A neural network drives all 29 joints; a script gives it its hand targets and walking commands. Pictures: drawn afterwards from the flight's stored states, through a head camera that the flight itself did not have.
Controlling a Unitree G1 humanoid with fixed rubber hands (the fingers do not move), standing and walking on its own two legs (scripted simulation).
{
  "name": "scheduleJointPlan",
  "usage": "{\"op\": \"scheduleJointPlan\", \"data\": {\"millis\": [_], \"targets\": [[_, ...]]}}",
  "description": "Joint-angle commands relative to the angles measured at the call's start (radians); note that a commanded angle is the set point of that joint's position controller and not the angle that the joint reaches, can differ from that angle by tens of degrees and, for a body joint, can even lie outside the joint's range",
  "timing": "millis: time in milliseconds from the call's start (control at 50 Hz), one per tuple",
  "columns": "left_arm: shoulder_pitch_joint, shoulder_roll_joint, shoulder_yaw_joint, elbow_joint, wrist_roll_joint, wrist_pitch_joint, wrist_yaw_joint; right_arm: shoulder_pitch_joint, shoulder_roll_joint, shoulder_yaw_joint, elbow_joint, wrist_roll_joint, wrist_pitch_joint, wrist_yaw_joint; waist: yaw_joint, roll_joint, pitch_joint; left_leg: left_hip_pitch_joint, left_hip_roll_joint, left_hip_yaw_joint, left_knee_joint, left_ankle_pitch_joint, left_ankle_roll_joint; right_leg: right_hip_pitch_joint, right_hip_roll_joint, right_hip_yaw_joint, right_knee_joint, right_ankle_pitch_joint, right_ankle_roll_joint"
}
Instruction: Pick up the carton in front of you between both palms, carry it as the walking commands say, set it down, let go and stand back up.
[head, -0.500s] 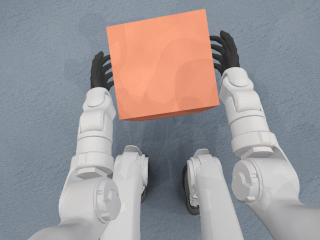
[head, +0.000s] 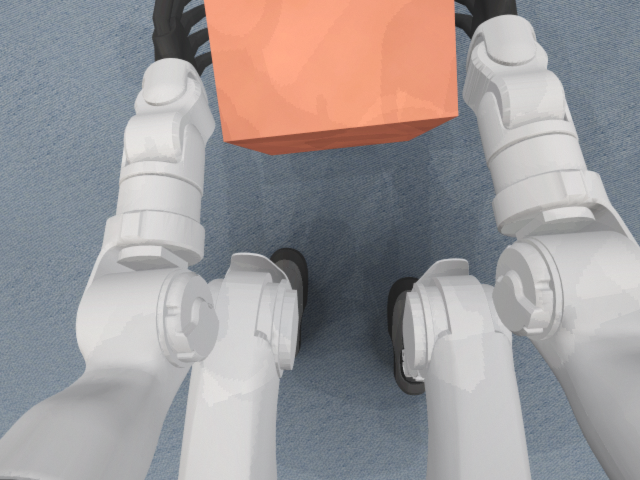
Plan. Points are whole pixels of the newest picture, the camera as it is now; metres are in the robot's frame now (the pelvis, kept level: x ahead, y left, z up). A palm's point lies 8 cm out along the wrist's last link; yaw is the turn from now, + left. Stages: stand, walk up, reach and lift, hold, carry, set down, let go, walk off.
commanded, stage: set down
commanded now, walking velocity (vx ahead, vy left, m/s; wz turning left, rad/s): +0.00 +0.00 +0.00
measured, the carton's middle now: (331, 53) +0.54 +0.04 -0.24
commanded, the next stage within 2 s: none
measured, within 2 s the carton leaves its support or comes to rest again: rests again in 0.62 s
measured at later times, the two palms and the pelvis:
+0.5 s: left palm (190, 65) +0.52 +0.18 -0.18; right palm (482, 38) +0.54 -0.12 -0.19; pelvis +0.00 +0.00 -0.03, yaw +0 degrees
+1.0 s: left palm (186, 70) +0.51 +0.19 -0.19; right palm (478, 39) +0.54 -0.12 -0.19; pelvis -0.01 +0.00 -0.03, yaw +1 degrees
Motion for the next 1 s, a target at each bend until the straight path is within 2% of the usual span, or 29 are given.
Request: {"op": "scheduleJointPlan", "data": {"millis": [0, 20, 40, 60, 80, 180, 200, 240, 260, 280, 300, 380, 500, 520, 580, 600, 620, 640, 700, 720, 740, 780, 800, 820, 840, 860, 920, 940, 980], "targets": [[-0.598, -0.897, -0.380, -0.079, -0.148, -0.067, -0.281, -0.554, 0.934, 0.378, -0.119, 0.099, -0.032, 0.241, -0.012, -0.147, -1.261, 0.664, -0.085, 0.082, -0.016, 0.366, -0.001, 0.626, 0.050, 0.000, -0.168, 0.424, 0.018], [-0.609, -0.904, -0.393, -0.110, -0.176, -0.071, -0.284, -0.568, 0.933, 0.410, -0.162, 0.105, -0.039, 0.238, -0.048, -0.161, -1.310, 0.672, -0.079, 0.076, 0.004, 0.402, -0.001, 0.651, 0.049, -0.006, -0.161, 0.475, 0.019], [-0.604, -0.912, -0.388, -0.081, -0.174, -0.064, -0.290, -0.562, 0.931, 0.393, -0.132, 0.103, -0.036, 0.240, -0.036, -0.136, -1.308, 0.677, -0.086, 0.082, 0.001, 0.392, 0.000, 0.653, 0.048, -0.001, -0.159, 0.468, 0.016], [-0.629, -0.910, -0.404, -0.118, -0.193, -0.069, -0.289, -0.555, 0.949, 0.402, -0.149, 0.098, -0.039, 0.235, -0.065, -0.144, -1.320, 0.671, -0.085, 0.077, 0.005, 0.396, 0.001, 0.666, 0.052, -0.006, -0.152, 0.482, 0.016], [-0.630, -0.918, -0.406, -0.124, -0.195, -0.073, -0.290, -0.561, 0.943, 0.406, -0.149, 0.101, -0.039, 0.234, -0.044, -0.125, -1.330, 0.668, -0.087, 0.083, 0.009, 0.415, -0.003, 0.660, 0.049, 0.000, -0.150, 0.487, 0.013], [-0.607, -0.896, -0.376, -0.069, -0.171, -0.078, -0.290, -0.540, 0.941, 0.377, -0.120, 0.108, -0.048, 0.242, -0.037, -0.086, -1.194, 0.592, -0.090, 0.083, 0.018, 0.375, -0.003, 0.571, 0.048, 0.018, -0.142, 0.450, 0.001], [-0.631, -0.892, -0.376, -0.074, -0.177, -0.083, -0.287, -0.540, 0.934, 0.375, -0.103, 0.103, -0.049, 0.243, -0.060, -0.095, -1.189, 0.585, -0.086, 0.079, 0.020, 0.363, -0.002, 0.575, 0.049, 0.015, -0.141, 0.443, 0.002], [-0.607, -0.876, -0.365, -0.060, -0.159, -0.088, -0.289, -0.522, 0.917, 0.350, -0.086, 0.097, -0.053, 0.247, -0.035, -0.070, -1.107, 0.560, -0.091, 0.076, 0.017, 0.364, 0.000, 0.501, 0.051, 0.022, -0.137, 0.429, -0.007], [-0.627, -0.858, -0.339, -0.054, -0.150, -0.091, -0.287, -0.524, 0.933, 0.343, -0.057, 0.093, -0.048, 0.252, -0.026, -0.091, -1.107, 0.564, -0.088, 0.072, 0.017, 0.338, 0.005, 0.520, 0.047, 0.023, -0.134, 0.401, -0.002], [-0.611, -0.872, -0.338, -0.034, -0.145, -0.092, -0.287, -0.521, 0.929, 0.337, -0.060, 0.086, -0.054, 0.255, -0.045, -0.081, -1.086, 0.562, -0.088, 0.070, 0.017, 0.335, 0.006, 0.474, 0.053, 0.016, -0.139, 0.391, -0.002], [-0.614, -0.857, -0.325, -0.021, -0.133, -0.091, -0.288, -0.523, 0.916, 0.333, -0.042, 0.089, -0.054, 0.259, -0.017, -0.085, -1.045, 0.558, -0.087, 0.069, 0.017, 0.332, 0.008, 0.441, 0.046, 0.027, -0.142, 0.371, -0.004], [-0.616, -0.835, -0.267, 0.020, -0.102, -0.095, -0.284, -0.540, 0.895, 0.294, 0.007, 0.064, -0.053, 0.267, -0.011, -0.100, -0.984, 0.533, -0.082, 0.064, 0.007, 0.257, 0.012, 0.406, 0.045, 0.015, -0.141, 0.281, -0.001], [-0.588, -0.819, -0.217, 0.107, -0.066, -0.085, -0.309, -0.545, 0.811, 0.233, 0.023, 0.015, -0.054, 0.279, -0.046, -0.143, -0.843, 0.468, -0.076, 0.045, 0.020, 0.215, 0.021, 0.319, 0.040, 0.014, -0.143, 0.243, -0.007], [-0.588, -0.795, -0.187, 0.121, -0.059, -0.086, -0.310, -0.551, 0.816, 0.234, 0.038, 0.019, -0.051, 0.279, -0.024, -0.117, -0.853, 0.471, -0.075, 0.058, 0.024, 0.203, 0.020, 0.343, 0.035, 0.022, -0.140, 0.233, -0.006], [-0.590, -0.773, -0.198, 0.129, -0.060, -0.093, -0.311, -0.535, 0.795, 0.232, 0.042, 0.017, -0.054, 0.276, -0.018, -0.094, -0.826, 0.465, -0.073, 0.056, 0.033, 0.226, 0.016, 0.341, 0.034, 0.032, -0.131, 0.260, -0.004], [-0.588, -0.762, -0.191, 0.132, -0.064, -0.091, -0.311, -0.494, 0.794, 0.210, 0.061, 0.002, -0.048, 0.279, -0.052, -0.093, -0.811, 0.443, -0.075, 0.053, 0.037, 0.212, 0.014, 0.352, 0.036, 0.029, -0.126, 0.266, -0.010], [-0.570, -0.757, -0.190, 0.143, -0.049, -0.092, -0.310, -0.512, 0.784, 0.216, 0.069, 0.010, -0.048, 0.279, -0.017, -0.076, -0.798, 0.454, -0.070, 0.049, 0.036, 0.229, 0.015, 0.327, 0.033, 0.035, -0.114, 0.278, -0.008], [-0.572, -0.744, -0.175, 0.150, -0.051, -0.092, -0.309, -0.466, 0.771, 0.192, 0.092, -0.016, -0.045, 0.279, -0.053, -0.084, -0.781, 0.444, -0.072, 0.050, 0.032, 0.219, 0.013, 0.333, 0.033, 0.029, -0.121, 0.270, -0.009], [-0.557, -0.720, -0.154, 0.159, -0.034, -0.095, -0.307, -0.438, 0.756, 0.172, 0.102, -0.034, -0.046, 0.277, -0.045, -0.061, -0.743, 0.437, -0.073, 0.052, 0.037, 0.212, 0.009, 0.315, 0.035, 0.037, -0.126, 0.260, -0.015], [-0.543, -0.731, -0.165, 0.169, -0.044, -0.092, -0.309, -0.451, 0.715, 0.160, 0.081, -0.036, -0.050, 0.276, -0.069, -0.091, -0.721, 0.415, -0.074, 0.034, 0.039, 0.198, 0.017, 0.315, 0.030, 0.037, -0.125, 0.260, -0.017], [-0.541, -0.715, -0.164, 0.180, -0.030, -0.090, -0.308, -0.475, 0.712, 0.167, 0.090, -0.039, -0.049, 0.278, -0.051, -0.051, -0.723, 0.436, -0.070, 0.034, 0.039, 0.206, 0.008, 0.309, 0.026, 0.034, -0.109, 0.256, -0.014], [-0.538, -0.693, -0.138, 0.188, -0.033, -0.093, -0.304, -0.459, 0.698, 0.163, 0.102, -0.045, -0.043, 0.280, -0.048, -0.071, -0.700, 0.420, -0.075, 0.040, 0.040, 0.180, 0.012, 0.300, 0.023, 0.036, -0.113, 0.225, -0.016], [-0.528, -0.666, -0.135, 0.215, -0.022, -0.089, -0.304, -0.428, 0.690, 0.147, 0.142, -0.071, -0.036, 0.281, -0.077, -0.083, -0.663, 0.424, -0.073, 0.035, 0.030, 0.150, 0.014, 0.302, 0.025, 0.030, -0.123, 0.204, -0.015], [-0.519, -0.669, -0.122, 0.216, -0.017, -0.087, -0.304, -0.437, 0.675, 0.136, 0.138, -0.074, -0.035, 0.280, -0.051, -0.067, -0.647, 0.399, -0.077, 0.039, 0.032, 0.141, 0.012, 0.289, 0.021, 0.038, -0.125, 0.187, -0.021], [-0.507, -0.647, -0.118, 0.224, -0.019, -0.088, -0.304, -0.435, 0.670, 0.138, 0.116, -0.079, -0.037, 0.278, -0.076, -0.103, -0.661, 0.404, -0.074, 0.028, 0.035, 0.132, 0.017, 0.299, 0.024, 0.029, -0.122, 0.192, -0.014], [-0.511, -0.639, -0.112, 0.221, -0.011, -0.089, -0.306, -0.427, 0.659, 0.138, 0.123, -0.076, -0.035, 0.280, -0.053, -0.072, -0.641, 0.398, -0.071, 0.042, 0.044, 0.142, 0.013, 0.293, 0.021, 0.048, -0.135, 0.191, -0.018], [-0.510, -0.610, -0.083, 0.244, -0.005, -0.082, -0.302, -0.419, 0.606, 0.106, 0.147, -0.093, -0.023, 0.279, -0.076, -0.101, -0.603, 0.384, -0.072, 0.034, 0.038, 0.092, 0.019, 0.278, 0.018, 0.043, -0.137, 0.145, -0.013], [-0.509, -0.572, -0.076, 0.243, 0.004, -0.085, -0.297, -0.410, 0.606, 0.099, 0.154, -0.090, -0.026, 0.279, -0.052, -0.083, -0.601, 0.385, -0.070, 0.040, 0.032, 0.088, 0.017, 0.285, 0.017, 0.045, -0.135, 0.149, -0.014], [-0.461, -0.525, -0.045, 0.274, 0.018, -0.095, -0.288, -0.399, 0.550, 0.098, 0.166, -0.103, -0.030, 0.270, -0.060, -0.094, -0.576, 0.368, -0.066, 0.046, 0.043, 0.088, 0.011, 0.302, 0.012, 0.050, -0.133, 0.152, -0.008]]}}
